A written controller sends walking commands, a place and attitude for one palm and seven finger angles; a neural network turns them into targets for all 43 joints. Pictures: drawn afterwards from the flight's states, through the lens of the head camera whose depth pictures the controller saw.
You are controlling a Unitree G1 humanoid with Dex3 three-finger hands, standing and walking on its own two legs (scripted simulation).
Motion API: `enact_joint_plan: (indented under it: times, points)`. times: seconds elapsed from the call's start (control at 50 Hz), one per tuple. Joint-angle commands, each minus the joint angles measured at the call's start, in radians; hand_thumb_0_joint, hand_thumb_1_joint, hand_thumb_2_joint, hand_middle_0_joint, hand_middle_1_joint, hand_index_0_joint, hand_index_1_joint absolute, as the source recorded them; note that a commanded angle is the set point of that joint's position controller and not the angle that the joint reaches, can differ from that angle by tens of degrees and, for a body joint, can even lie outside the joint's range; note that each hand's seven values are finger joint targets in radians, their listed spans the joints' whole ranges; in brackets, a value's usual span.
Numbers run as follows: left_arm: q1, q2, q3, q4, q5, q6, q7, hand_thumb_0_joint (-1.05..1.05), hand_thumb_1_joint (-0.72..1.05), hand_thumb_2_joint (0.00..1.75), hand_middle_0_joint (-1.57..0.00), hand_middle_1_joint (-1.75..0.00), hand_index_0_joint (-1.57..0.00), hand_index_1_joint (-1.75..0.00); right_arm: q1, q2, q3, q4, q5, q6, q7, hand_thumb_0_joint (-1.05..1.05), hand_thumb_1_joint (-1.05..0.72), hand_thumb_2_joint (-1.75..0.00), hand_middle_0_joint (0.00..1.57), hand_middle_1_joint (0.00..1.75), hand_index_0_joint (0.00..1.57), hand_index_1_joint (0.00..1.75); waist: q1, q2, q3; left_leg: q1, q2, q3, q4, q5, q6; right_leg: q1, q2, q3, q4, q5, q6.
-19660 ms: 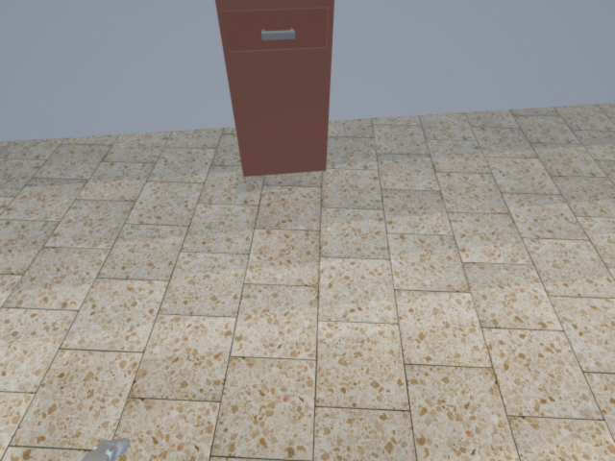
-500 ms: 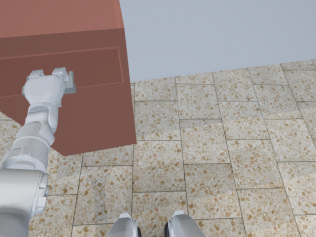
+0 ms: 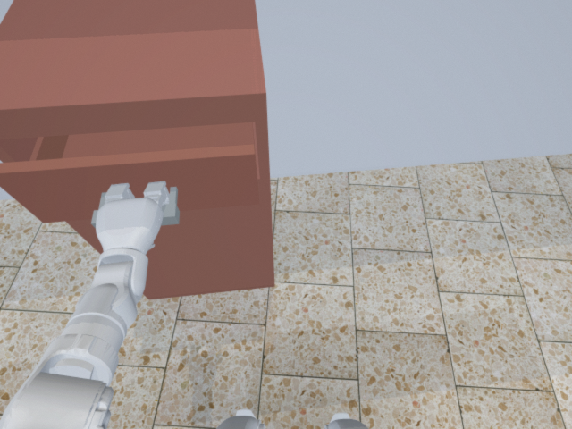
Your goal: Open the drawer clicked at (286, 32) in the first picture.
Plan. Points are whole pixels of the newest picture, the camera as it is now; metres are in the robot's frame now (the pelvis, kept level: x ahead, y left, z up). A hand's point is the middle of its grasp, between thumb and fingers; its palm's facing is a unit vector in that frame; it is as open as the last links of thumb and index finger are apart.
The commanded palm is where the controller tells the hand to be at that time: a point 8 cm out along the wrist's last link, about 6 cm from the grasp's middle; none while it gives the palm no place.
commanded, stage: pull the drawer open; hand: left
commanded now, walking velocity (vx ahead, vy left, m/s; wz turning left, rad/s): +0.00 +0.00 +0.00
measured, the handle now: (138, 206) +0.45 +0.25 -0.01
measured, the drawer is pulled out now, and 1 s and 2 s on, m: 0.06 0.17 0.30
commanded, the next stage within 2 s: none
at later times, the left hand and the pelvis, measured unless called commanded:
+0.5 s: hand (141, 269) +0.35 +0.23 -0.04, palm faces -0.03 -0.04 -1.00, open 5.6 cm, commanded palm +0.31 +0.23 +0.02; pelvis -0.01 -0.01 +0.00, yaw +0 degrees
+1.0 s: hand (138, 307) +0.29 +0.22 -0.04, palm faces -0.03 -0.05 -1.00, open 5.6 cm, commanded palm +0.25 +0.22 +0.02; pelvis -0.01 -0.02 +0.00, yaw +0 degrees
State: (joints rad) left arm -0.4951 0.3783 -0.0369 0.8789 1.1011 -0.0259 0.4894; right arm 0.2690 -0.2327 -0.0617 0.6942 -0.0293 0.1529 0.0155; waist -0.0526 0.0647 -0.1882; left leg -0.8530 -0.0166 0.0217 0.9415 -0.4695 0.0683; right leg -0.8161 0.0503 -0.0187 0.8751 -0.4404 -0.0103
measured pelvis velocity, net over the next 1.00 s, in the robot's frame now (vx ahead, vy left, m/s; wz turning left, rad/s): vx -0.01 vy -0.02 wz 0.01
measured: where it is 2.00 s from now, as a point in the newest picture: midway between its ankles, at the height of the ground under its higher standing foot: outside the picture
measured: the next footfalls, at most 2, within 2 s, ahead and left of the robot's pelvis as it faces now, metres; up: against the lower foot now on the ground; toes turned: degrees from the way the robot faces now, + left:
none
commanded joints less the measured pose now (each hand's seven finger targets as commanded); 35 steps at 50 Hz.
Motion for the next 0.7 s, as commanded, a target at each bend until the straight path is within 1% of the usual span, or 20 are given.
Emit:
enact_joint_plan:
  times: [0.0,0.04,0.08,0.16,0.18,0.2,0.22,0.26,0.28,0.36,0.38,0.4,0.42,0.46,0.5,0.54,0.58,0.6,0.64,0.68]
  points:
    - [-0.248,0.165,0.054,-0.16,-0.014,0.009,0.03,0.0,0.9,0.9,-0.4,-1.35,-0.4,-1.35,0.098,-0.156,-0.052,-0.074,0.003,-0.013,-0.02,0.0,-0.9,-0.9,0.2,0.3,0.2,0.3,-0.007,-0.001,-0.38,0.387,0.029,-0.057,-0.08,0.6,-0.041,0.127,0.018,-0.023,-0.064,0.412,-0.034]
    - [-0.237,0.154,0.045,-0.161,-0.02,0.008,0.025,0.0,0.9,0.9,-0.4,-1.35,-0.4,-1.35,0.088,-0.153,-0.05,-0.078,0.005,-0.013,-0.022,0.0,-0.9,-0.9,0.2,0.3,0.2,0.3,-0.009,0.003,-0.355,0.377,0.026,-0.055,-0.08,0.584,-0.04,0.122,0.015,-0.021,-0.065,0.408,-0.035]
    - [-0.196,0.173,0.064,-0.178,-0.022,0.001,0.024,0.0,0.9,0.9,-0.4,-1.35,-0.4,-1.35,0.075,-0.152,-0.046,-0.09,0.007,-0.015,-0.025,0.0,-0.9,-0.9,0.2,0.3,0.2,0.3,0.008,-0.006,-0.355,0.354,0.019,-0.045,-0.088,0.551,-0.036,0.156,0.016,-0.015,-0.068,0.41,-0.037]
    - [-0.115,0.152,0.064,-0.228,-0.028,-0.009,0.026,0.0,0.9,0.9,-0.4,-1.35,-0.4,-1.35,0.055,-0.144,-0.047,-0.108,0.008,-0.019,-0.029,0.0,-0.9,-0.9,0.2,0.3,0.2,0.3,0.018,-0.023,-0.373,0.349,0.014,-0.034,-0.083,0.567,-0.029,0.199,0.012,-0.004,-0.07,0.464,-0.035]
    - [-0.092,0.172,0.082,-0.229,-0.028,-0.007,0.028,0.0,0.9,0.9,-0.4,-1.35,-0.4,-1.35,0.049,-0.146,-0.044,-0.109,0.009,-0.018,-0.029,0.0,-0.9,-0.9,0.2,0.3,0.2,0.3,0.024,-0.03,-0.361,0.33,0.013,-0.031,-0.089,0.541,-0.03,0.209,0.011,-0.004,-0.072,0.458,-0.035]
    - [-0.087,0.151,0.064,-0.231,-0.029,-0.007,0.028,0.0,0.9,0.9,-0.4,-1.35,-0.4,-1.35,0.042,-0.144,-0.044,-0.112,0.012,-0.021,-0.031,0.0,-0.9,-0.9,0.2,0.3,0.2,0.3,0.015,-0.046,-0.335,0.31,0.009,-0.025,-0.089,0.514,-0.026,0.214,0.012,-0.001,-0.077,0.463,-0.035]
    - [-0.088,0.179,0.09,-0.249,-0.03,-0.01,0.029,0.0,0.9,0.9,-0.4,-1.35,-0.4,-1.35,0.038,-0.147,-0.043,-0.111,0.01,-0.023,-0.033,0.0,-0.9,-0.9,0.2,0.3,0.2,0.3,0.023,-0.035,-0.34,0.302,0.009,-0.029,-0.09,0.514,-0.027,0.22,0.009,0.001,-0.071,0.463,-0.037]
    - [-0.047,0.185,0.099,-0.252,-0.023,-0.008,0.036,0.0,0.9,0.9,-0.4,-1.35,-0.4,-1.35,0.028,-0.147,-0.042,-0.113,0.012,-0.025,-0.035,0.0,-0.9,-0.9,0.2,0.3,0.2,0.3,0.028,-0.047,-0.32,0.293,0.007,-0.025,-0.095,0.486,-0.027,0.222,0.009,0.002,-0.073,0.452,-0.036]
    - [-0.048,0.163,0.079,-0.27,-0.023,-0.005,0.038,0.0,0.9,0.9,-0.4,-1.35,-0.4,-1.35,0.023,-0.144,-0.041,-0.119,0.013,-0.028,-0.035,0.0,-0.9,-0.9,0.2,0.3,0.2,0.3,0.025,-0.033,-0.326,0.291,0.004,-0.02,-0.098,0.471,-0.027,0.224,0.009,0.003,-0.076,0.446,-0.036]
    - [-0.029,0.194,0.104,-0.274,-0.017,0.007,0.049,0.0,0.9,0.9,-0.4,-1.35,-0.4,-1.35,0.01,-0.145,-0.039,-0.115,0.013,-0.032,-0.041,0.0,-0.9,-0.9,0.2,0.3,0.2,0.3,0.034,-0.023,-0.306,0.274,-0.002,-0.017,-0.101,0.425,-0.026,0.219,0.007,0.006,-0.076,0.411,-0.039]
    - [-0.04,0.192,0.098,-0.284,-0.013,0.009,0.052,0.0,0.9,0.9,-0.4,-1.35,-0.4,-1.35,0.006,-0.145,-0.039,-0.114,0.014,-0.033,-0.043,0.0,-0.9,-0.9,0.2,0.3,0.2,0.3,0.026,-0.035,-0.308,0.275,-0.002,-0.018,-0.099,0.422,-0.026,0.218,0.007,0.008,-0.078,0.412,-0.038]
    - [-0.018,0.178,0.094,-0.293,-0.018,0.012,0.054,0.0,0.9,0.9,-0.4,-1.35,-0.4,-1.35,0.007,-0.144,-0.041,-0.118,0.013,-0.035,-0.043,0.0,-0.9,-0.9,0.2,0.3,0.2,0.3,0.031,-0.035,-0.31,0.278,-0.002,-0.015,-0.102,0.418,-0.026,0.223,0.007,0.006,-0.079,0.409,-0.038]
    - [0.001,0.195,0.111,-0.311,-0.021,0.015,0.054,0.0,0.9,0.9,-0.4,-1.35,-0.4,-1.35,-0.001,-0.147,-0.04,-0.12,0.013,-0.037,-0.042,0.0,-0.9,-0.9,0.2,0.3,0.2,0.3,0.041,-0.035,-0.323,0.28,-0.001,-0.022,-0.102,0.44,-0.026,0.236,0.007,0.008,-0.074,0.421,-0.041]
    - [0.064,0.164,0.095,-0.357,-0.026,0.021,0.057,0.0,0.9,0.9,-0.4,-1.35,-0.4,-1.35,-0.005,-0.14,-0.043,-0.131,0.014,-0.038,-0.041,0.0,-0.9,-0.9,0.2,0.3,0.2,0.3,0.048,-0.022,-0.355,0.314,0.0,-0.017,-0.101,0.476,-0.028,0.254,0.008,0.007,-0.073,0.454,-0.04]
    - [0.116,0.144,0.085,-0.37,-0.035,0.032,0.056,0.0,0.9,0.9,-0.4,-1.35,-0.4,-1.35,-0.016,-0.139,-0.042,-0.136,0.018,-0.042,-0.041,0.0,-0.9,-0.9,0.2,0.3,0.2,0.3,0.047,-0.032,-0.321,0.316,0.002,-0.018,-0.109,0.476,-0.03,0.249,0.009,0.004,-0.082,0.449,-0.039]
    - [0.122,0.158,0.097,-0.393,-0.038,0.036,0.054,0.0,0.9,0.9,-0.4,-1.35,-0.4,-1.35,-0.033,-0.14,-0.038,-0.14,0.02,-0.044,-0.043,0.0,-0.9,-0.9,0.2,0.3,0.2,0.3,0.047,-0.045,-0.318,0.309,0.003,-0.019,-0.113,0.455,-0.029,0.253,0.007,0.008,-0.085,0.438,-0.036]
    - [0.142,0.136,0.08,-0.417,-0.04,0.04,0.057,0.0,0.9,0.9,-0.4,-1.35,-0.4,-1.35,-0.039,-0.138,-0.038,-0.147,0.019,-0.05,-0.044,0.0,-0.9,-0.9,0.2,0.3,0.2,0.3,0.042,-0.041,-0.302,0.317,0.003,-0.019,-0.12,0.44,-0.028,0.247,0.008,0.004,-0.091,0.422,-0.037]
    - [0.165,0.138,0.084,-0.405,-0.041,0.044,0.056,0.0,0.9,0.9,-0.4,-1.35,-0.4,-1.35,-0.041,-0.14,-0.038,-0.145,0.02,-0.053,-0.044,0.0,-0.9,-0.9,0.2,0.3,0.2,0.3,0.043,-0.051,-0.269,0.304,0.002,-0.019,-0.124,0.415,-0.029,0.241,0.008,0.004,-0.095,0.399,-0.037]
    - [0.166,0.154,0.098,-0.439,-0.034,0.042,0.06,0.0,0.9,0.9,-0.4,-1.35,-0.4,-1.35,-0.057,-0.14,-0.034,-0.152,0.019,-0.055,-0.048,0.0,-0.9,-0.9,0.2,0.3,0.2,0.3,0.051,-0.05,-0.286,0.308,0.002,-0.021,-0.126,0.416,-0.028,0.246,0.007,0.006,-0.09,0.399,-0.038]
    - [0.174,0.126,0.071,-0.462,-0.029,0.046,0.065,0.0,0.9,0.9,-0.4,-1.35,-0.4,-1.35,-0.063,-0.137,-0.033,-0.157,0.018,-0.062,-0.047,0.0,-0.9,-0.9,0.2,0.3,0.2,0.3,0.047,-0.025,-0.276,0.319,0.002,-0.021,-0.129,0.412,-0.031,0.231,0.006,0.0,-0.09,0.383,-0.04]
